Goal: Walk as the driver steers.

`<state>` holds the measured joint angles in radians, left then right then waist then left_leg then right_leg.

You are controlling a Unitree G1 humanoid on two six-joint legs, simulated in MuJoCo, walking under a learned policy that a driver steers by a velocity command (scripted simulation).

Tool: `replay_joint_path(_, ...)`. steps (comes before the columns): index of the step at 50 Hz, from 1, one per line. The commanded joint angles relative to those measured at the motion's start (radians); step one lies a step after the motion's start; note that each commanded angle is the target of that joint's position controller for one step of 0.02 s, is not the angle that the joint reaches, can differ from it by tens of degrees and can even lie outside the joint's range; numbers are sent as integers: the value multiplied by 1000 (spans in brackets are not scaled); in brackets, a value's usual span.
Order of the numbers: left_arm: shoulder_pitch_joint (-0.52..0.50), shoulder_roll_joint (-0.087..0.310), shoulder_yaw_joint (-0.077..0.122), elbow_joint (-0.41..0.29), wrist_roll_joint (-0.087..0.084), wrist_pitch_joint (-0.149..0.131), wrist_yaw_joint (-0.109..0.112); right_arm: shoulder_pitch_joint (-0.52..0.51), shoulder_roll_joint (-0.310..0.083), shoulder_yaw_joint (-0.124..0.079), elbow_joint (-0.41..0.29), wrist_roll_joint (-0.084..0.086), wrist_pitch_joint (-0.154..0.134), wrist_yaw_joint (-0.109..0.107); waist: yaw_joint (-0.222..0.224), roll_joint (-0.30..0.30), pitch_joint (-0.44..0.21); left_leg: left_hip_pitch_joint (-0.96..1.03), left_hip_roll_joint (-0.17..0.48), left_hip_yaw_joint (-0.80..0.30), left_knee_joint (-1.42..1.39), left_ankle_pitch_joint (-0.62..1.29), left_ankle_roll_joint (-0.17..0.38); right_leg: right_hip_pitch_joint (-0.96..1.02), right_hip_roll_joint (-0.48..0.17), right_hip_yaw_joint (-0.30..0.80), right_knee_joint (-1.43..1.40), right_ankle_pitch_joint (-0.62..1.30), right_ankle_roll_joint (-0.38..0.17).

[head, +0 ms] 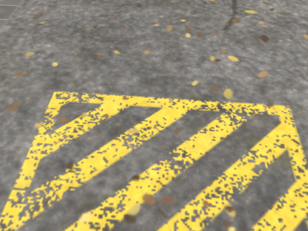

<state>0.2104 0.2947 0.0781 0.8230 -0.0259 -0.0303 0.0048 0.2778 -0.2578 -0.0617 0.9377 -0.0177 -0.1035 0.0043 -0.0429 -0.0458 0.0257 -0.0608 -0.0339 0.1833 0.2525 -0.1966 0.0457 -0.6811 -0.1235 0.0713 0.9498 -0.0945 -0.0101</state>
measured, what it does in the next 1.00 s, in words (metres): walks ahead, turning right: right foot, then left foot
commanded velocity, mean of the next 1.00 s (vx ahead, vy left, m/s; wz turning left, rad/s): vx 0.42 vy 0.00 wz -0.57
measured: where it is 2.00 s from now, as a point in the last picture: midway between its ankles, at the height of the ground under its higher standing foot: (189, 216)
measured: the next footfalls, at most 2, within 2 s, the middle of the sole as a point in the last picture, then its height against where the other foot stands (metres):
right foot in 0.24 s outside the picture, level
left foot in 0.72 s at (160, 204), level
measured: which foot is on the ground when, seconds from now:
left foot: down 0.00-0.24, up 0.26-0.70, down 0.72-1.00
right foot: up 0.00-0.22, down 0.24-0.74, up 0.76-1.00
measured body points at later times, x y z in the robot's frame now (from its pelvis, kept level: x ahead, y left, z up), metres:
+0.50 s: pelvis +0.27 -0.08 +0.00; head +0.30 -0.10 +0.45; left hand +0.41 +0.18 -0.11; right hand +0.38 -0.39 -0.10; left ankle +0.43 +0.08 -0.68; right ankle +0.25 -0.14 -0.75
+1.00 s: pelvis +0.50 -0.09 +0.00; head +0.54 -0.12 +0.44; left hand +0.78 +0.06 -0.10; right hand +0.44 -0.39 -0.12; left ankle +0.58 -0.01 -0.75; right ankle +0.47 -0.24 -0.68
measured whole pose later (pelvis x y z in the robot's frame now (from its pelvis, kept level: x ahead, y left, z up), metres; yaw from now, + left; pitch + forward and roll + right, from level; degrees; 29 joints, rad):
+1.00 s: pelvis +0.50 -0.09 +0.00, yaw -35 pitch +2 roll +1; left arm 0.20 0.33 0.09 0.62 -0.02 0.04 0.03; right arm 0.14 -0.27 -0.06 0.80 -0.01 -0.04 -0.01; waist -0.02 -0.03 0.08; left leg -0.25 0.02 0.12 0.38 -0.15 0.03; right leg -0.61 -0.05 0.03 0.98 -0.33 0.06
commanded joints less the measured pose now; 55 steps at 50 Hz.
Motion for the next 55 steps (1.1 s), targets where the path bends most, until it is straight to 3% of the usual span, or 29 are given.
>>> replay_joint_path(1,-39,15,-3,-71,5,-11,-19,-78,-157,-31,-70,5,-11,-16,14,86,39,-54,270,-64,-148,257,123,27,-14,-27,-149,140,0)
replay_joint_path(4,-140,4,-12,-120,6,-12,-39,-20,-182,-40,-52,17,8,-21,-26,66,70,44,302,-27,-130,288,120,-5,-2,-72,-252,139,-16)
replay_joint_path(7,-186,17,-10,-167,4,-9,-57,9,-201,-49,-40,32,34,-22,-25,78,76,158,334,2,-57,421,100,-19,22,-110,-305,45,-48)
replay_joint_path(9,-149,49,6,-179,5,-4,-63,-14,-226,-57,-50,39,49,-26,18,114,26,192,335,32,63,726,77,82,80,-164,-310,-53,-85)
replay_joint_path(10,-80,75,22,-170,3,0,-63,-26,-238,-62,-56,42,57,-29,63,130,-21,190,329,43,179,866,66,180,119,-189,-308,-99,-108)
replay_joint_path(11,51,117,47,-141,0,2,-58,-46,-240,-61,-62,47,64,-31,141,121,-89,139,301,64,362,903,43,360,165,-204,-359,-75,-141)
replay_joint_path(12,221,186,84,-96,-2,9,-39,-45,-218,-51,-73,38,60,-32,220,60,-177,-51,259,69,633,709,-1,655,153,-117,-410,-39,-186)
replay_joint_path(13,226,302,104,-88,-9,10,-23,30,-66,-7,-124,-6,39,-20,118,-211,-224,-501,80,38,993,-182,-65,973,-101,384,-467,-120,-336)
replay_joint_path(14,234,266,85,-133,5,-11,-32,-15,-97,-1,-150,24,-7,-5,140,-152,-391,-669,-19,-225,1172,-419,-68,1092,-229,793,-644,-262,-454)
replay_joint_path(15,207,193,63,-127,13,-28,-37,-124,-161,-18,-178,64,-35,7,170,-70,-277,-771,43,-280,1166,-330,-39,1040,-203,667,-676,-211,-389)
replay_joint_path(16,157,159,54,-131,10,-38,-36,-145,-154,-13,-185,64,-50,7,136,-17,-181,-757,90,-276,1082,-241,-18,907,-158,522,-667,-133,-346)
replay_joint_path(17,82,129,44,-144,10,-41,-35,-140,-152,-16,-169,39,-53,0,87,44,-119,-689,127,-274,985,-185,-20,762,-114,417,-669,-26,-311)
replay_joint_path(18,35,98,32,-161,18,-43,-31,-123,-169,-27,-160,25,-42,-2,54,34,-97,-613,150,-279,919,-147,-27,664,-83,348,-686,71,-293)
replay_joint_path(19,19,96,29,-172,24,-42,-27,-108,-169,-30,-159,21,-28,0,34,23,-88,-566,154,-279,885,-127,-37,603,-69,325,-707,113,-292)
replay_joint_path(22,47,138,38,-168,14,-46,-8,-137,-126,-22,-178,2,0,-4,27,32,-56,-543,139,-246,733,-48,-90,499,-38,243,-736,206,-295)
replay_joint_path(27,108,155,45,-152,8,-32,12,-313,-86,-2,-234,12,-1,4,95,-25,-12,-470,69,-231,365,262,-114,423,37,175,-728,44,-218)
replay_joint_path(32,160,141,45,-127,1,-21,16,-361,-133,-15,-269,26,-20,20,107,-54,-15,-425,45,-271,240,232,-86,522,-10,293,-625,-33,-191)
replay_joint_path(34,141,143,47,-132,5,-11,21,-313,-159,-27,-261,23,-31,21,74,-88,-19,-369,34,-263,212,144,-57,558,-12,337,-544,45,-171)
replay_joint_path(35,121,127,42,-141,5,-5,23,-241,-172,-38,-242,13,-37,16,33,-92,-50,-272,25,-238,161,172,-35,558,30,325,-458,130,-141)
replay_joint_path(36,110,86,27,-161,11,-3,23,-145,-209,-50,-233,-7,-44,11,-13,-64,-151,-81,110,-290,178,265,12,508,91,276,-276,149,-97)
replay_joint_path(37,173,34,11,-182,30,-4,28,-25,-277,-65,-228,-23,-39,5,-16,122,-305,226,325,-501,251,515,100,300,195,167,31,-188,-32)
replay_joint_path(38,304,42,5,-202,4,-8,28,18,-288,-68,-200,-9,-16,13,39,435,-412,409,507,-890,171,461,249,32,251,106,284,-604,13)
replay_joint_path(39,290,143,27,-170,-5,1,30,-33,-189,-44,-232,11,-4,13,25,273,-326,325,477,-837,149,357,223,-31,170,144,392,-552,37)
replay_joint_path(40,185,177,37,-186,-2,15,31,-82,-137,-27,-250,10,10,7,6,182,-219,205,431,-653,147,381,185,-46,142,95,412,-484,51)
replay_joint_path(41,133,176,42,-194,6,30,33,-130,-119,-18,-253,3,20,5,21,116,-151,75,382,-529,132,448,169,-14,109,66,378,-439,62)
replay_joint_path(43,129,133,41,-209,6,55,33,-176,-123,-18,-237,-5,29,1,63,149,-83,-106,312,-382,81,465,153,80,61,29,280,-385,62)
replay_joint_path(45,117,81,27,-230,1,66,32,-189,-151,-29,-222,-7,29,-4,65,190,-72,-141,300,-303,31,512,177,101,61,-10,190,-336,71)
replay_joint_path(49,63,75,20,-261,10,68,18,-206,-186,-43,-212,11,49,-20,53,155,-134,-79,336,-216,12,518,195,141,39,-27,7,-176,70)
replay_joint_path(55,-46,97,28,-313,11,81,-18,-192,-229,-55,-192,35,80,-10,22,169,-84,-52,349,-131,41,339,149,239,61,-95,-234,-149,24)
Velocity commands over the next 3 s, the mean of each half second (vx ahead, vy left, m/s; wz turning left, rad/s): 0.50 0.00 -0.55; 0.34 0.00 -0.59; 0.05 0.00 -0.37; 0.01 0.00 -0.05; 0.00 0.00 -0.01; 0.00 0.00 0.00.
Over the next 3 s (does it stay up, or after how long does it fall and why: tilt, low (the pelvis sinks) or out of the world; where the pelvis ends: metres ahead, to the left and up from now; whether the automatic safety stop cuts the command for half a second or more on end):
stays up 0.58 -0.14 -0.01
